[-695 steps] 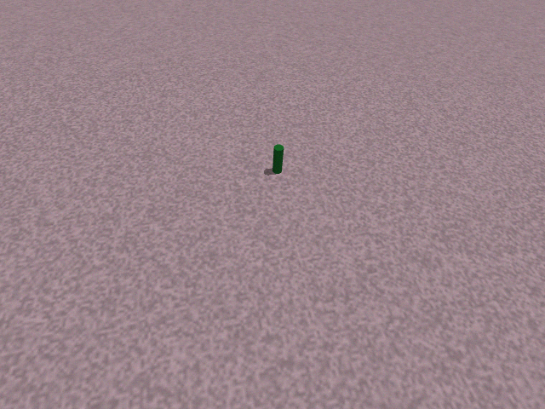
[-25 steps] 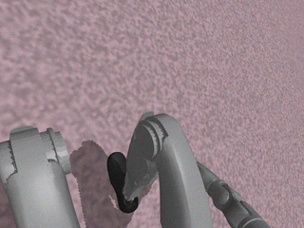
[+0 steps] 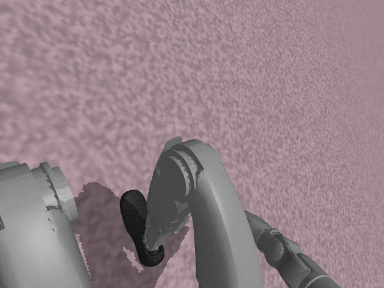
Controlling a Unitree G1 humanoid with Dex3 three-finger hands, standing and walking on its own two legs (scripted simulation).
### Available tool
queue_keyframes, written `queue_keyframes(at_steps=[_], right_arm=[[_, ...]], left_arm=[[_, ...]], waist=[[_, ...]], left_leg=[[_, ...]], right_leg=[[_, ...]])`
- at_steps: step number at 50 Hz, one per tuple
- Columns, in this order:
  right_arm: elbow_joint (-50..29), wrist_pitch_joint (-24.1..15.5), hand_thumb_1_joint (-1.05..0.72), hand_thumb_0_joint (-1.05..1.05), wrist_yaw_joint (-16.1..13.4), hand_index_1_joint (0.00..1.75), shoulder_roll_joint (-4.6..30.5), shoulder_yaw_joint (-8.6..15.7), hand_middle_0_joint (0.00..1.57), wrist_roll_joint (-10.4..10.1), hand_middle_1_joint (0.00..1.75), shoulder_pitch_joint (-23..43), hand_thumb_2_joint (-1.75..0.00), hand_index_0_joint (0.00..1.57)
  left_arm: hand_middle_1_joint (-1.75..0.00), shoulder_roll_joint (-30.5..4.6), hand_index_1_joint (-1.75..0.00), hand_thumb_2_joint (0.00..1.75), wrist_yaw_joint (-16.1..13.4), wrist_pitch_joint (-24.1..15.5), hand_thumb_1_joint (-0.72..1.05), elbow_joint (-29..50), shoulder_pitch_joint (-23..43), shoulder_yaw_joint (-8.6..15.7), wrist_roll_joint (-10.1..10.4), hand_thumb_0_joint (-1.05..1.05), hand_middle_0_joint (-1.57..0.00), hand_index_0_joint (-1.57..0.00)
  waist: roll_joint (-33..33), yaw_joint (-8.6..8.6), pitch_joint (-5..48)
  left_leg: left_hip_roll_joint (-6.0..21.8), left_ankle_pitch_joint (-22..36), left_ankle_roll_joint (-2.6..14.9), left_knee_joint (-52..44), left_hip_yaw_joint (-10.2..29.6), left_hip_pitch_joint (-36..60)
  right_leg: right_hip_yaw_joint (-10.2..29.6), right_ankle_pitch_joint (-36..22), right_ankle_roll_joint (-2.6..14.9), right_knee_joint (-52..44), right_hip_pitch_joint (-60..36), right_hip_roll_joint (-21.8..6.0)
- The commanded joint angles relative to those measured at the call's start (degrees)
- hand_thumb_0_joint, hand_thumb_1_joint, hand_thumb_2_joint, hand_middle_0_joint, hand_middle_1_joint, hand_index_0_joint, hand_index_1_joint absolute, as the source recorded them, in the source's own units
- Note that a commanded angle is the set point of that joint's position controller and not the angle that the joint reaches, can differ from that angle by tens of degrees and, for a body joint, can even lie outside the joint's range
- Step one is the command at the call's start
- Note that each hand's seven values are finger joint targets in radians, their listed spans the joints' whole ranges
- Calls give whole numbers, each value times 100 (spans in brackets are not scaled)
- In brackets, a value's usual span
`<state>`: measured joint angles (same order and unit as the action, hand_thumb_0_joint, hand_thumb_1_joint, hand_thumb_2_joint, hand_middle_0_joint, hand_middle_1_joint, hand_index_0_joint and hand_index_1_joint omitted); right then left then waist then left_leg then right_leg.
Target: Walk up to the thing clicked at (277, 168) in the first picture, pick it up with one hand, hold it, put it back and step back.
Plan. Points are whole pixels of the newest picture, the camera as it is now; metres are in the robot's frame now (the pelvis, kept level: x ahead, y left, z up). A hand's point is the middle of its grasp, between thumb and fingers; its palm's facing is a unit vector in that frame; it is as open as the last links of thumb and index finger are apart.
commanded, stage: close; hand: left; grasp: from the side
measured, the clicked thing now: out of the picture +0.45 +0.31 -0.20
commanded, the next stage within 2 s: settle in 0.72 s
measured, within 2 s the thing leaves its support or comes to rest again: leaves its support in 1.00 s
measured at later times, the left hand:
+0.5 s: hand out of the picture +0.44 +0.31 -0.17, palm faces +0.38 -0.93 +0.01, open 11.6 cm
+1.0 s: hand out of the picture +0.45 +0.31 -0.17, palm faces +0.38 -0.92 -0.01, open 7.5 cm
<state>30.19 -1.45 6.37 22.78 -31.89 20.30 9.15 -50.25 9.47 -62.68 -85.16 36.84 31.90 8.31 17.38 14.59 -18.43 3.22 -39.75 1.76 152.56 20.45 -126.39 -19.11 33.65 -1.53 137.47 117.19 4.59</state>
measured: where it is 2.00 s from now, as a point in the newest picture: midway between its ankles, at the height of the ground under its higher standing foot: (103, 264)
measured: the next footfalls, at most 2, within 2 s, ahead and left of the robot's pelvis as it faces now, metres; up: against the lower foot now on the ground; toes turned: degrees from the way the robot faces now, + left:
none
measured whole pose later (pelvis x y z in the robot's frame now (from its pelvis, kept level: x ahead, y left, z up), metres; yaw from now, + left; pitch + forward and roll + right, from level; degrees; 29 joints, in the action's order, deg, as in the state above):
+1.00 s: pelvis +0.00 +0.00 +0.00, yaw -1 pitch +12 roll -18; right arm 29.7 1.9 6.5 22.1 -32.7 21.0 10.2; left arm -54.0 3.8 -60.8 -84.6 41.9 29.4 5.7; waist 17.4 15.0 -19.7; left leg 3.3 -40.8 1.7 152.2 21.2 -126.8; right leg -19.6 34.2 -1.7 136.5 117.5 5.0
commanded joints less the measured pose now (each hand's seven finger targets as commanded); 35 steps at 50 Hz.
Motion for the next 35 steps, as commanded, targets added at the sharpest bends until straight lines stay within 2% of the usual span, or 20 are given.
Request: queue_keyframes(at_steps=[1, 2, 4, 6, 10, 11, 14, 15, 16, 17, 19, 21, 25, 26, 27, 30, 33, 35], right_arm=[[-33, 89, -91, 0, -129, 30, 2089, 719, 20, 91, 30, -20, -91, 20], [-75, 98, -90, 0, -123, 30, 2094, 709, 20, 112, 30, -5, -91, 20], [-84, 130, -90, 0, -129, 30, 2107, 700, 20, 119, 30, 14, -90, 20], [-71, 145, -91, 0, -132, 30, 2097, 704, 20, 103, 30, 53, -90, 20], [-39, 136, -90, 0, -119, 30, 2081, 699, 20, 105, 30, 2, -90, 20], [-1, 141, -90, 0, -112, 30, 2059, 696, 20, 100, 30, -32, -90, 20], [-43, 162, -90, 0, -117, 30, 2063, 683, 20, 80, 30, 9, -90, 20], [-27, 168, -90, 0, -123, 30, 2062, 693, 20, 93, 30, -5, -90, 20], [-27, 179, -90, 0, -121, 30, 2032, 674, 20, 97, 30, 0, -90, 20], [-33, 196, -90, 0, -124, 30, 2060, 682, 20, 99, 30, -3, -90, 20], [-17, 219, -90, 0, -120, 30, 2053, 660, 20, 113, 30, -14, -90, 20], [-60, 246, -89, 0, -119, 30, 2030, 649, 20, 125, 30, 2, -90, 20], [-69, 295, -89, 0, -120, 30, 2065, 658, 20, 113, 30, -1, -90, 20], [-82, 296, -89, 0, -116, 30, 2052, 663, 20, 109, 30, 8, -90, 20], [-81, 299, -89, 0, -119, 30, 2064, 670, 20, 122, 30, -24, -90, 20], [-86, 316, -88, 0, -112, 30, 2055, 676, 20, 102, 30, -23, -90, 20], [-94, 328, -88, 0, -114, 30, 2067, 665, 20, 88, 30, -13, -89, 20], [-81, 360, -87, 0, -113, 30, 2069, 645, 20, 89, 30, -60, -89, 20]], left_arm=[[-4, -1345, -5, 13, -172, -557, -38, 831, 1067, 133, -21, 0, -10, -7], [-4, -1296, -6, 15, -198, -568, -34, 838, 1037, 107, -33, 0, -9, -7], [-18, -1204, -19, 22, -207, -554, -22, 822, 1057, 33, -27, 0, -24, -22], [-28, -1186, -29, 32, -201, -535, -16, 873, 1127, -46, -13, 0, -33, -31], [-31, -1011, -32, 36, -240, -491, -11, 908, 1273, -175, 60, 0, -35, -33], [-31, -1002, -32, 37, -257, -469, -9, 855, 1252, -195, 64, 0, -34, -32], [-35, -1172, -36, 41, -332, -439, -7, 808, 1325, -136, 18, 0, -39, -37], [-38, -1140, -40, 44, -349, -434, -5, 788, 1219, -98, 19, 0, -42, -40], [-40, -1158, -41, 46, -356, -440, -3, 835, 1326, -162, 9, 0, -43, -42], [-44, -1189, -45, 49, -379, -453, -1, 820, 1322, -75, 3, 0, -46, -45], [-50, -1305, -51, 54, -411, -460, 4, 800, 1269, -61, -54, 0, -52, -51], [-54, -1253, -55, 59, -440, -443, 14, 769, 1278, -94, -103, 0, -56, -55], [-66, -1283, -66, 69, -493, -396, 20, 810, 1383, -117, -154, 0, -67, -66], [-67, -1317, -68, 71, -508, -374, 21, 790, 1336, -110, -160, 0, -68, -67], [-70, -1250, -71, 73, -507, -367, 26, 787, 1396, -119, -141, 0, -72, -71], [-78, -1242, -79, 80, -520, -334, 32, 841, 1430, -188, -156, 0, -79, -78], [-87, -1223, -87, 87, -542, -327, 39, 820, 1595, -214, -158, 0, -87, -87], [-92, -1304, -92, 93, -581, -312, 46, 753, 1546, -166, -184, 0, -93, -92]], waist=[[-3590, 565, 3054], [-3599, 578, 3103], [-3531, 658, 3083], [-3500, 655, 2995], [-3285, 748, 3132], [-3240, 714, 3155], [-3187, 722, 3065], [-3139, 687, 3127], [-3206, 685, 3150], [-3241, 693, 3123], [-3402, 664, 3122], [-3402, 695, 3076], [-3459, 737, 2914], [-3390, 708, 2980], [-3418, 761, 3075], [-3423, 740, 3046], [-3394, 829, 3000], [-3422, 797, 3010]], left_leg=[[322, 680, -352, -2004, -178, 2341], [323, 779, -350, -1987, -176, 2405], [329, 815, -347, -1974, -151, 2403], [318, 663, -316, -1952, -184, 2273], [301, 638, -279, -1866, -193, 2218], [301, 611, -266, -1854, -205, 2222], [300, 438, -252, -1864, -182, 2071], [314, 553, -261, -1849, -179, 2147], [308, 561, -258, -1823, -214, 2145], [321, 632, -286, -1866, -152, 2194], [326, 687, -304, -1892, -147, 2254], [333, 705, -311, -1922, -131, 2253], [351, 632, -317, -1989, -87, 2211], [346, 599, -297, -1952, -118, 2200], [353, 751, -314, -1929, -109, 2331], [353, 651, -303, -1964, -108, 2298], [361, 662, -307, -1990, -60, 2296], [370, 694, -318, -2009, -34, 2330]], right_leg=[[-224, -801, 185, -800, -1409, 213], [-234, -877, 179, -799, -1463, 218], [-265, -912, 173, -823, -1451, 216], [-237, -838, 171, -864, -1416, 222], [-243, -852, 143, -932, -1489, 239], [-231, -829, 145, -955, -1498, 249], [-251, -699, 151, -962, -1432, 256], [-242, -797, 150, -961, -1501, 261], [-222, -785, 157, -980, -1510, 277], [-255, -829, 160, -920, -1476, 267], [-257, -873, 172, -892, -1503, 272], [-272, -865, 180, -895, -1473, 275], [-289, -813, 183, -891, -1360, 260], [-270, -798, 185, -918, -1377, 275], [-274, -911, 172, -909, -1444, 273], [-266, -842, 182, -923, -1397, 280], [-298, -842, 178, -908, -1325, 266], [-302, -847, 184, -893, -1339, 268]])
